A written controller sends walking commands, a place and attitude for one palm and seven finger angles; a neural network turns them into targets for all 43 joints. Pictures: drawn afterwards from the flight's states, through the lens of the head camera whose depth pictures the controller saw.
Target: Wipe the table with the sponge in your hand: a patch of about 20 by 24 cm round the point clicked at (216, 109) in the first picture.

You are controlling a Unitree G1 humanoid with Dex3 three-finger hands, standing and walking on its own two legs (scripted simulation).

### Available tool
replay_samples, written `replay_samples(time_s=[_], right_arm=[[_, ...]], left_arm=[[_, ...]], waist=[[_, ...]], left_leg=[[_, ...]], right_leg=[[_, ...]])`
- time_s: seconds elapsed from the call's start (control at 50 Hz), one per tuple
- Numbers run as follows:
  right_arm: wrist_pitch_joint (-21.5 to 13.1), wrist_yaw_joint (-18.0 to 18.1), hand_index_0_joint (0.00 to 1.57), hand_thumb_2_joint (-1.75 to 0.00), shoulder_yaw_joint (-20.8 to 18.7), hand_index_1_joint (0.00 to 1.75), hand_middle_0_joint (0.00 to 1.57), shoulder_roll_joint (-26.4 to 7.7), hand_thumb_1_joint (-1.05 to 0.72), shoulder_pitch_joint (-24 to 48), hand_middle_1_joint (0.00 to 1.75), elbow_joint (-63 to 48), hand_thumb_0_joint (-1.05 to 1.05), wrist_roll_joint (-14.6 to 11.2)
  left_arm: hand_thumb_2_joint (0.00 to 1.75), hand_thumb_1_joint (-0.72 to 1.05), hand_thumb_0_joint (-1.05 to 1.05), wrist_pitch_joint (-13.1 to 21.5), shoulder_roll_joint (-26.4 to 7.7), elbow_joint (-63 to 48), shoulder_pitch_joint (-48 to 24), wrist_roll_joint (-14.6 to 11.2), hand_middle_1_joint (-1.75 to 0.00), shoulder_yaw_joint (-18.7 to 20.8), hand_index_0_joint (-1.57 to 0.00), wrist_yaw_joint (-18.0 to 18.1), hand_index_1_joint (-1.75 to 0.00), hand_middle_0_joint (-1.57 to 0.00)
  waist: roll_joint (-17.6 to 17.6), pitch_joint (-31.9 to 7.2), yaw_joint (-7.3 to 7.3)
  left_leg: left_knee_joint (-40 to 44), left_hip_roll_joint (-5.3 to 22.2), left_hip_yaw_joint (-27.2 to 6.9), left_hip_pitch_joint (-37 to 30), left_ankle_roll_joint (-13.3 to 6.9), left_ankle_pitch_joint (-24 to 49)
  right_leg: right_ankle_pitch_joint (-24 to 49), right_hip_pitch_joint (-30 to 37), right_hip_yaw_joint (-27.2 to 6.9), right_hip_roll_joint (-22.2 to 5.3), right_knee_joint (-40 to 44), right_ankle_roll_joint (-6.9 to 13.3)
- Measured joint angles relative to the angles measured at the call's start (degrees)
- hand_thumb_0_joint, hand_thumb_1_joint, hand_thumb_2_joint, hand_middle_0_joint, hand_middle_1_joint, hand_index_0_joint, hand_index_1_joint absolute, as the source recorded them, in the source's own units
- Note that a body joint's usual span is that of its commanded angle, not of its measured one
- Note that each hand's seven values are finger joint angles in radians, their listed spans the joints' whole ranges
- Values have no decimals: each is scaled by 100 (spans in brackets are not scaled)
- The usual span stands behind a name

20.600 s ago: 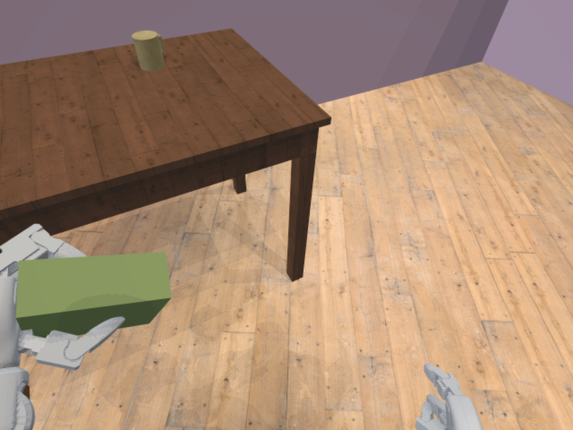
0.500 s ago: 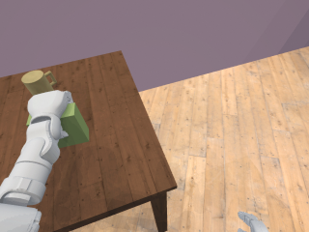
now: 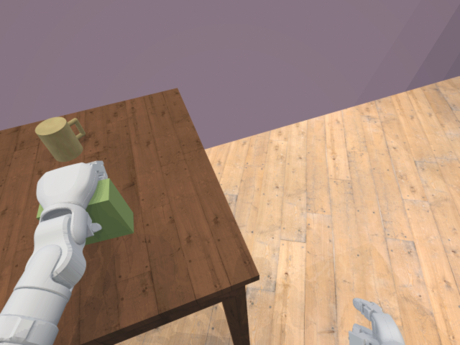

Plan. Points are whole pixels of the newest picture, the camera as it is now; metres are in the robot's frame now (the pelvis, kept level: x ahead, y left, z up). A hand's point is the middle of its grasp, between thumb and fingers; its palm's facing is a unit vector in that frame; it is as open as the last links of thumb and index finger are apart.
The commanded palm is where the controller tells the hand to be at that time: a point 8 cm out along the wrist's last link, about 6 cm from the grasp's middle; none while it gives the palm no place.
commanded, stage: wipe back along the middle lane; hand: left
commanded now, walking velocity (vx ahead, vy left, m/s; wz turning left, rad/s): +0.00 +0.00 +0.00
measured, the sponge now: (96, 220) +0.32 +0.30 +0.04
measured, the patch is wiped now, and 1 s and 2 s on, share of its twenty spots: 0.60 0.90 0.90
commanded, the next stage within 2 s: slide across to the third lane in 0.94 s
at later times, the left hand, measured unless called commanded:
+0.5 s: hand (86, 222) +0.28 +0.27 +0.09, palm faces +0.09 -0.07 -0.99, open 9.2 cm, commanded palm +0.24 +0.25 +0.12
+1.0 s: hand (91, 253) +0.23 +0.24 +0.09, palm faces +0.12 -0.11 -0.99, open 9.2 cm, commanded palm +0.18 +0.23 +0.12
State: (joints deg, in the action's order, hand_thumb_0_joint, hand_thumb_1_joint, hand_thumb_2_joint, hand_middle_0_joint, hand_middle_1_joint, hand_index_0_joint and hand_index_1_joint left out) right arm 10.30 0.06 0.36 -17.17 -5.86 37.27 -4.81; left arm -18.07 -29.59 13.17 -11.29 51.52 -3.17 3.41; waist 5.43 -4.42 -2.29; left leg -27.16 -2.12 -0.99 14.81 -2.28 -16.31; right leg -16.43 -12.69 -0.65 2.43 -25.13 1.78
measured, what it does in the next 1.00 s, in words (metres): stands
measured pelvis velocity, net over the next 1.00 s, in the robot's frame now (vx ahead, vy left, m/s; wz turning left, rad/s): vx -0.01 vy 0.00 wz -0.02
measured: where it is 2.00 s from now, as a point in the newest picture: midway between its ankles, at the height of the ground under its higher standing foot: outside the picture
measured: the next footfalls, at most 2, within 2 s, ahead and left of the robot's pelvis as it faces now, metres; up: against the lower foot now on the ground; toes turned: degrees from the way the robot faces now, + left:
none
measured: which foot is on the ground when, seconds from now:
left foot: down 0.00-1.00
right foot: down 0.00-1.00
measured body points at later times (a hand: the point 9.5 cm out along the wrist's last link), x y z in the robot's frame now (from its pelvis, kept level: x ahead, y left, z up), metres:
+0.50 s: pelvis +0.00 +0.01 +0.00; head +0.00 -0.03 +0.45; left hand +0.28 +0.27 +0.15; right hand +0.22 -0.20 -0.10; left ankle -0.03 +0.10 -0.74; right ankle -0.04 -0.10 -0.74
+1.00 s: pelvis -0.01 +0.00 +0.00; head -0.02 -0.05 +0.45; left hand +0.22 +0.24 +0.15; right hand +0.23 -0.21 -0.09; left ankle -0.03 +0.10 -0.74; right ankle -0.04 -0.10 -0.74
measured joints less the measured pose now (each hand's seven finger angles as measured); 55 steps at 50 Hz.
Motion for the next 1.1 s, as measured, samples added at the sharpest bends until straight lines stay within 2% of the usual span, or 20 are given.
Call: replay_samples(time_s=[0.14,0.46,0.78,1.1], right_arm=[[-16,-40,20,-90,38,30,19,53,-91,85,30,-65,1,6],[-48,-113,20,-90,138,30,20,155,-91,256,30,-94,1,27],[-115,-276,20,-90,133,30,19,145,-91,348,30,-172,1,54],[-80,-193,20,-90,105,30,19,119,-91,410,30,-180,1,75]], left_arm=[[107,-42,2,-174,115,-589,422,5,-146,-106,-77,40,-150,-75],[107,-41,3,-826,489,-1403,810,211,-148,-518,-78,136,-149,-73],[107,-41,3,-842,620,-2610,1958,187,-151,-553,-79,229,-146,-69],[107,-41,3,-944,653,-3007,2446,168,-151,-560,-80,310,-145,-69]], waist=[[24,0,-68],[87,50,-223],[151,45,-296],[153,126,-319]], left_leg=[[-12,-41,28,-78,-39,-17],[-15,-133,37,-171,-100,-14],[-39,-77,108,-325,-60,-85],[-29,24,126,-400,50,-11]], right_leg=[[-23,69,-27,-41,-27,-44],[-69,139,-32,-133,-100,-109],[-132,238,-108,-75,-178,-69],[-86,251,-124,26,-266,47]])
